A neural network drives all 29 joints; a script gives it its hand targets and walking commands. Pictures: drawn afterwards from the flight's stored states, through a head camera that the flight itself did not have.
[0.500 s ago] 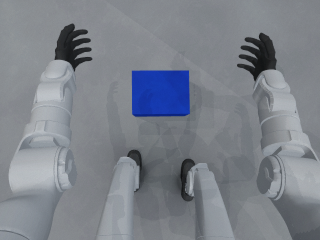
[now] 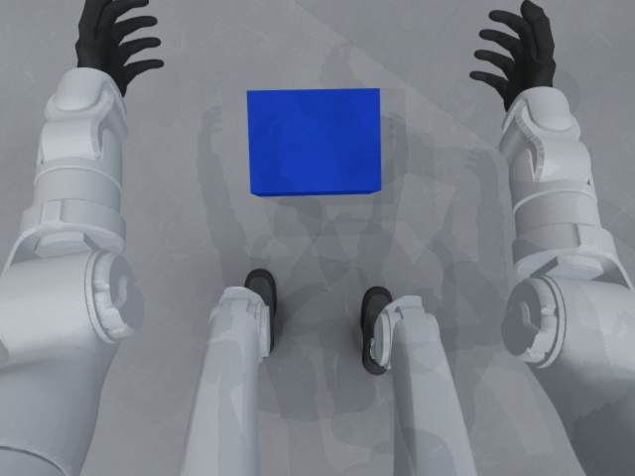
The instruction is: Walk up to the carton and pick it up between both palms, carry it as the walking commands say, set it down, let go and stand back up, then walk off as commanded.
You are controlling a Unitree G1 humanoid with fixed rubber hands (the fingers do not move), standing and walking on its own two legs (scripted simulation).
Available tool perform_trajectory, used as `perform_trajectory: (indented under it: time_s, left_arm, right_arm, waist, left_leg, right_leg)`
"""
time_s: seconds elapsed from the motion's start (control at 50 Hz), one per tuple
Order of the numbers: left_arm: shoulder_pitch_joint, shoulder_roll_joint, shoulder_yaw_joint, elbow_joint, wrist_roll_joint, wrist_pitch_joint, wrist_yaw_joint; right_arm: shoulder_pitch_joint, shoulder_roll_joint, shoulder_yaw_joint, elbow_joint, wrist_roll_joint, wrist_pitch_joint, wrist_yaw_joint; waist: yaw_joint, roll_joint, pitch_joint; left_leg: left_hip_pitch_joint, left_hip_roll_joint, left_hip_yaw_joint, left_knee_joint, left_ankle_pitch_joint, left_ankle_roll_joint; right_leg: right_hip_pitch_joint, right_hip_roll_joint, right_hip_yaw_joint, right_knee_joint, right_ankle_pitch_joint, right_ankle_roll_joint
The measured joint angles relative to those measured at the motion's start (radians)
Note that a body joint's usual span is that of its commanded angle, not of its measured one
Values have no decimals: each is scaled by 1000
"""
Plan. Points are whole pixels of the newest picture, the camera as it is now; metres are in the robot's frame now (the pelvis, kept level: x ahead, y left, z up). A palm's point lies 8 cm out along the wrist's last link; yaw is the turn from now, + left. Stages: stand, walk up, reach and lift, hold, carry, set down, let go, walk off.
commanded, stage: reach and lift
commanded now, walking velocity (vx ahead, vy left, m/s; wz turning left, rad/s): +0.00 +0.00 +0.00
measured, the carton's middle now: (314, 147) +0.51 +0.03 -0.52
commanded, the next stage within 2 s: none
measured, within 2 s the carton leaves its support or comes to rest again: neither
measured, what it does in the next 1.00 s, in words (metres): lowers itself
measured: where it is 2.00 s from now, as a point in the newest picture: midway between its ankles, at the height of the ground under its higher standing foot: (318, 337)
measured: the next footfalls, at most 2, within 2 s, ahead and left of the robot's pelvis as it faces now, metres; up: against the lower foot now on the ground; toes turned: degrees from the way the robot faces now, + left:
none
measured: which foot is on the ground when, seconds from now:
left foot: down 0.00-1.00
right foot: down 0.00-1.00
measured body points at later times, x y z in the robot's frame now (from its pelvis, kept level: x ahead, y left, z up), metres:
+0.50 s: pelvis -0.02 +0.00 -0.14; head +0.33 +0.02 +0.14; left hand +0.52 +0.26 -0.28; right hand +0.53 -0.18 -0.28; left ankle +0.10 +0.13 -0.56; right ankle +0.07 -0.14 -0.56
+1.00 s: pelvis -0.04 +0.00 -0.22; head +0.34 +0.02 +0.01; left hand +0.50 +0.24 -0.42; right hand +0.51 -0.18 -0.42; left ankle +0.10 +0.13 -0.56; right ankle +0.07 -0.14 -0.56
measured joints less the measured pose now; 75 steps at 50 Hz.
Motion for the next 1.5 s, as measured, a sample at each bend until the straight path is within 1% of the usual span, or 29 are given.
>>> perform_trajectory:
  time_s: [0.2,0.3,0.5,0.74,0.92,1.04,1.12,1.18,1.22,1.34,1.5]
  left_arm:
    - [-25,14,-39,-74,-45,18,45]
    - [-42,35,-66,-78,-81,26,55]
    - [-112,55,-104,-5,-121,6,78]
    - [-213,78,-169,117,-185,-57,127]
    - [-277,89,-222,204,-234,-101,148]
    - [-318,104,-257,274,-265,-126,145]
    - [-350,118,-277,334,-289,-135,138]
    - [-358,126,-291,338,-304,-150,133]
    - [-359,121,-293,345,-300,-154,131]
    - [-347,111,-278,348,-279,-155,130]
    - [-344,114,-289,345,-286,-150,129]
  right_arm:
    - [-28,-25,54,-62,47,21,-33]
    - [-45,-40,76,-62,70,27,-41]
    - [-112,-61,108,7,106,4,-53]
    - [-212,-86,176,125,167,-51,-84]
    - [-283,-102,224,216,207,-91,-90]
    - [-338,-108,252,282,224,-111,-86]
    - [-382,-128,281,332,226,-116,-82]
    - [-378,-134,292,326,241,-129,-78]
    - [-372,-130,297,328,244,-133,-74]
    - [-362,-118,281,335,223,-134,-72]
    - [-364,-120,272,335,217,-129,-71]
  waist:
    - [9,-5,53]
    - [12,-4,81]
    - [12,-2,161]
    - [10,-4,321]
    - [12,-4,431]
    - [16,-5,512]
    - [12,11,579]
    - [11,6,588]
    - [14,2,582]
    - [20,-4,560]
    - [19,-3,561]
  left_leg:
    - [-199,5,-16,266,-76,-2]
    - [-268,2,-23,366,-98,-3]
    - [-369,-4,-32,532,-125,-3]
    - [-430,-9,-36,697,-144,-4]
    - [-468,-12,-42,795,-146,-8]
    - [-491,-6,-43,850,-140,-10]
    - [-471,-7,-37,882,-148,-6]
    - [-465,-5,-39,900,-160,-7]
    - [-467,-3,-42,910,-168,-9]
    - [-476,0,-43,920,-175,-11]
    - [-476,0,-39,909,-163,-9]
  right_leg:
    - [-192,11,3,262,-78,4]
    - [-256,12,5,362,-106,6]
    - [-352,14,11,533,-142,12]
    - [-409,21,25,705,-172,21]
    - [-446,29,30,808,-180,26]
    - [-475,42,38,867,-172,29]
    - [-454,43,47,902,-183,35]
    - [-448,45,47,919,-196,35]
    - [-451,48,45,927,-201,35]
    - [-461,51,45,937,-206,34]
    - [-462,49,47,927,-195,34]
